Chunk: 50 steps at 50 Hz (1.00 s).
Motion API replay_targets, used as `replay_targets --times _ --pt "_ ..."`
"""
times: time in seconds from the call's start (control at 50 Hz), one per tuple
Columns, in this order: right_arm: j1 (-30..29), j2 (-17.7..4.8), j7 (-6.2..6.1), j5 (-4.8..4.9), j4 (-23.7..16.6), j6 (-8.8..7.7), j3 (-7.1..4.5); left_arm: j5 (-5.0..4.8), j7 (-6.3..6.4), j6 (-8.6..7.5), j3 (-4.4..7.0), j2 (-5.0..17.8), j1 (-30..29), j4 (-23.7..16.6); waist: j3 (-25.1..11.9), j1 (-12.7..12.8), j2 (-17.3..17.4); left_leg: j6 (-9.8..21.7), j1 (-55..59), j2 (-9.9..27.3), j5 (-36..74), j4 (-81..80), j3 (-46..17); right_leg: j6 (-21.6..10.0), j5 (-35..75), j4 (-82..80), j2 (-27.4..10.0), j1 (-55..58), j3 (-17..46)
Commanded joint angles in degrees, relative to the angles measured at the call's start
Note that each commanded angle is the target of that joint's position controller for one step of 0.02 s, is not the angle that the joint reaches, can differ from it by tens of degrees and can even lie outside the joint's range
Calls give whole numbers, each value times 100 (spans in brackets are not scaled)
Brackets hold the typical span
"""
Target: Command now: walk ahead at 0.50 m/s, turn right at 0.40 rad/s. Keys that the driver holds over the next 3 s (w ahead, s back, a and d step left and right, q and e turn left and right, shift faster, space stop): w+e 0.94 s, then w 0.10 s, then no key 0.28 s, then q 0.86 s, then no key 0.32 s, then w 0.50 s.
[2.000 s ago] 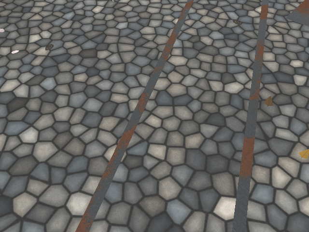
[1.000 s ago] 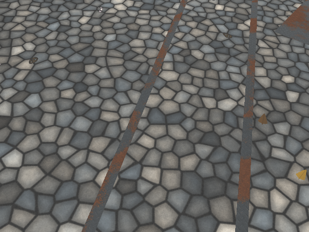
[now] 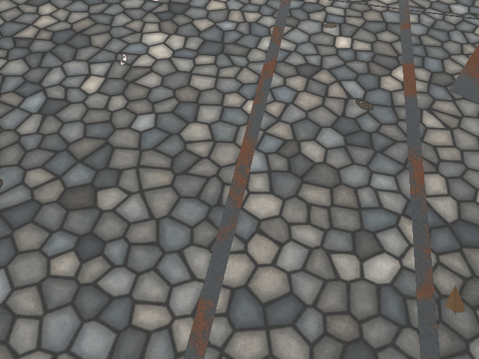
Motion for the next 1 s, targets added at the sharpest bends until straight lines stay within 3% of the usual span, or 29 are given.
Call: replay_targets --times 0.02,0.08,0.16,0.26,0.32,0.34,0.36,0.38,0.4,0.42,0.44,0.46,0.48,0.5,0.54,0.6,0.66,0.74,0.8,0.82,0.84,0.86,0.88,0.9,0.92,0.94,0.96,1.0 --pt "-27 -619 -53 -41 -163 -110 -139 14 17 127 100 134 271 -271 -77 153 721 729 417 1542 763 -1523 -988 13 614 -90 -401 -646 341" --pt "118 -729 -157 -58 -93 -89 -181 77 -18 138 127 141 -167 -483 86 104 586 717 634 1516 1120 -1602 -493 101 1404 -884 -345 -1087 407" --pt "314 -885 -257 -4 -71 -28 -219 122 -172 96 55 18 -948 -779 297 -120 486 604 869 1472 1183 -1692 89 102 2159 -2144 -258 -988 -82" --pt "772 -1027 -283 109 45 161 -295 98 -363 100 -2 -10 -1696 -1241 511 -322 449 542 1951 1776 1948 -1214 417 -108 1565 -2839 -119 -1298 -499" --pt "557 -1282 -310 174 -65 274 -364 67 -429 121 127 273 -1360 -1366 75 65 765 367 2150 1788 4594 -162 656 -410 720 -2891 392 -279 -995" --pt "464 -1361 -317 184 -106 320 -378 40 -424 126 240 491 -797 -1276 -256 403 840 290 2059 1719 5270 681 715 -558 531 -2947 642 479 -1113" --pt "335 -1365 -314 211 -157 338 -358 30 -365 127 429 825 122 -1054 -746 907 732 92 1551 1489 4985 1924 821 -779 933 -3415 882 1869 -1071" --pt "396 -1145 -309 79 -297 281 -276 56 -223 184 624 1391 885 -885 -1257 1108 -49 -197 2 1186 2633 3784 815 -1132 925 -3579 33 3586 401" --pt "788 -342 -217 11 -635 63 -38 48 -212 131 651 1838 564 -1045 -1829 368 -1301 -540 -2425 -189 -2270 5867 -90 -2336 162 -4467 -1346 5259 3920" --pt "130 -801 -112 260 -778 -218 -101 143 -234 87 481 1349 837 -1082 -2149 781 -566 -351 -3094 -60 -2266 6164 -1280 -2219 -35 -5118 -1470 5415 4413" --pt "-264 -890 -71 421 -896 -318 -119 176 -227 19 390 1000 668 -1051 -1418 746 -358 -176 -3436 215 -1832 5941 -1251 -1938 362 -5059 -1304 4906 3486" --pt "-265 -854 -108 322 -840 -338 -115 134 -240 -37 321 767 218 -1126 -881 420 230 -130 -3160 506 -1378 5317 -1254 -1695 960 -5031 -1022 3934 2712" --pt "-252 -954 -157 146 -770 -285 -183 125 -226 -56 249 541 -186 -1224 -660 201 292 -167 -2691 689 -1166 4787 -1233 -1524 1470 -5078 -791 3153 2151" --pt "-121 -985 -155 98 -756 -196 -221 169 -198 -63 212 482 -385 -1326 -550 23 221 -221 -2289 785 -1018 4542 -1254 -1492 1767 -5202 -665 2614 1913" --pt "-109 -865 -160 35 -830 -56 -221 150 -135 -81 236 633 -354 -1354 -426 -97 239 -396 -2039 784 -868 4012 -1153 -1507 2188 -5369 -555 2082 1683" --pt "-699 -691 -187 -27 -1068 20 -152 125 -17 -80 303 890 -84 -1332 -216 42 149 -616 -2120 626 34 2840 -1009 -1388 2402 -5448 -315 1722 1265" --pt "-1318 -542 -126 12 -1250 -9 -72 87 25 -21 305 881 139 -1311 -123 308 -101 -611 -1728 301 1201 1442 -929 -1076 1883 -5326 9 1514 1000" --pt "-1753 -703 -26 118 -1484 -76 -88 53 27 34 295 835 494 -1218 -121 498 -272 -513 -1502 92 1387 691 -1042 -936 1382 -4948 -179 1890 1470" --pt "-1568 -925 36 136 -1513 -176 -163 78 71 91 301 840 499 -1254 -191 329 -458 -322 -1219 35 704 418 -1112 -830 1402 -4410 -370 2350 1991" --pt "-1219 -982 33 131 -1432 -212 -202 85 78 108 287 807 404 -1301 -287 118 -538 -210 -768 -6 636 239 -1026 -745 1606 -4150 -292 2345 2037" --pt "-625 -1153 5 68 -1301 -246 -287 105 66 100 226 644 311 -1376 -651 -182 -493 -21 181 120 690 174 -1064 -571 1935 -3501 -5 2146 1874" --pt "293 -1478 -42 -35 -1220 -254 -374 190 40 75 105 342 249 -1520 -1446 -579 27 358 1690 1058 475 339 -1932 -342 1319 -1946 351 1407 1409" --pt "868 -1899 -28 -91 -1004 -172 -484 22 34 16 0 -11 1127 -1672 -2227 -212 2064 1325 3622 2397 -643 -161 -4634 53 -1485 -51 1123 -672 713" --pt "785 -1357 -3 53 -1078 -133 -365 -53 48 13 80 605 1132 -1535 -1957 -312 1703 1274 3535 2505 -1921 -460 -5259 116 -1614 775 651 -1450 862" --pt "508 -973 -32 80 -1172 -81 -260 -19 44 48 172 953 517 -1600 -1176 -471 1095 991 2828 2242 -1928 -547 -4310 154 -1073 988 437 -1672 761" --pt "204 -886 -45 28 -1210 -25 -208 48 52 79 178 919 181 -1678 -719 -377 680 824 2059 1998 -1256 -632 -3535 186 -647 904 229 -1500 554" --pt "51 -777 -39 -6 -1151 4 -167 127 37 74 179 815 -36 -1754 -370 -278 617 794 1419 1749 -662 -772 -3037 184 -375 600 93 -1337 537" --pt "5 -688 -20 -38 -1056 -24 -127 67 -16 104 148 529 95 -1764 -218 -51 853 777 785 1451 -135 -1064 -2360 147 -192 184 -73 -854 479"
Next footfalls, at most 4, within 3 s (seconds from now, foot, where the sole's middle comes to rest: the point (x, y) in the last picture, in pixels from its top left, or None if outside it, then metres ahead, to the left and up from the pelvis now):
0.38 right None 0.35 -0.16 -0.78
0.86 left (265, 289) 0.69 -0.08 -0.78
1.30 right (373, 284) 0.71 -0.41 -0.78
1.70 left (294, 260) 0.79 -0.18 -0.78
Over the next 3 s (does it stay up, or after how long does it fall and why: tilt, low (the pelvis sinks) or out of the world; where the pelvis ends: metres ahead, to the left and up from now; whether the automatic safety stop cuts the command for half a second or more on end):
stays up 0.82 -0.32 0.00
